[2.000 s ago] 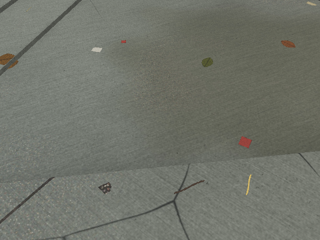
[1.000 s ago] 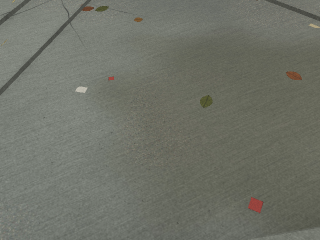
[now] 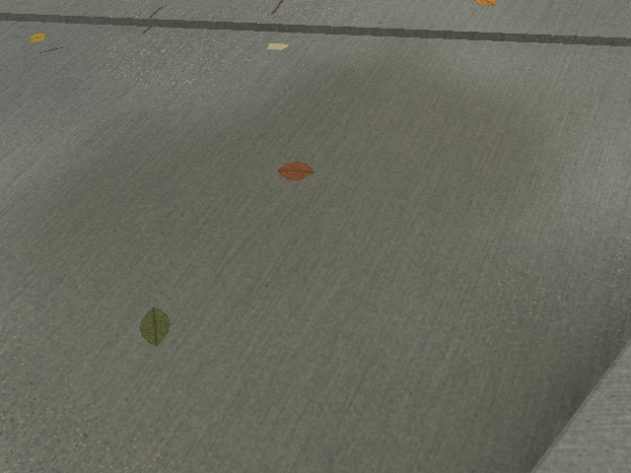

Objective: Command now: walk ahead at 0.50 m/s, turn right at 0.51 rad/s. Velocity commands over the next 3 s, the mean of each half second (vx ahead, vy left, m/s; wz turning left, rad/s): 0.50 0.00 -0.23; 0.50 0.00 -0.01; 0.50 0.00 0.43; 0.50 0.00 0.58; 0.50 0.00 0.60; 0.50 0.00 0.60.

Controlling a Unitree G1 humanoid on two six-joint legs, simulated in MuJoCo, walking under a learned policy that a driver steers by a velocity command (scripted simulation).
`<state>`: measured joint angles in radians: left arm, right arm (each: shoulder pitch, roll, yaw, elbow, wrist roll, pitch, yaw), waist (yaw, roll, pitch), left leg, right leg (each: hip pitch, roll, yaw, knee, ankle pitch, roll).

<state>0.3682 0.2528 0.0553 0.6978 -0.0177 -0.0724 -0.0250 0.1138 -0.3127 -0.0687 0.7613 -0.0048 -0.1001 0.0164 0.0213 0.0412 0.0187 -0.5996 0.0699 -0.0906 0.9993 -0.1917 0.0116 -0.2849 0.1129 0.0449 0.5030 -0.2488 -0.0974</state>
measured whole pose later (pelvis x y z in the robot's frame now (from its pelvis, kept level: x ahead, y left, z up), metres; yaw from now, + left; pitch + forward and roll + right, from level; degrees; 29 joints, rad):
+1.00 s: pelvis +0.63 +0.05 -0.16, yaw -4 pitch +3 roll +0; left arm 0.03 0.23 0.04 0.71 0.00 -0.10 -0.02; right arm 0.41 -0.26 -0.04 0.87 0.03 -0.06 0.00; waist -0.04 0.03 0.01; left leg -0.25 -0.03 -0.07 1.04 -0.45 0.03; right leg -0.45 0.03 -0.05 0.54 -0.15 -0.07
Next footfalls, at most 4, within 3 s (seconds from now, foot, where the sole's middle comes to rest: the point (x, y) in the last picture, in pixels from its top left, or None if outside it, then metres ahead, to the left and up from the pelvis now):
0.44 left None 0.46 0.19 -0.92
0.92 right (367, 380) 0.75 -0.04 -0.92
1.46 left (275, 290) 1.02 0.21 -0.92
1.94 right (315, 203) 1.35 0.10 -0.92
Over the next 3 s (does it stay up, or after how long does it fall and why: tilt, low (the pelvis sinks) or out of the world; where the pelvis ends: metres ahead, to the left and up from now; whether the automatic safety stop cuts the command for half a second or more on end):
stays up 1.57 0.51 -0.17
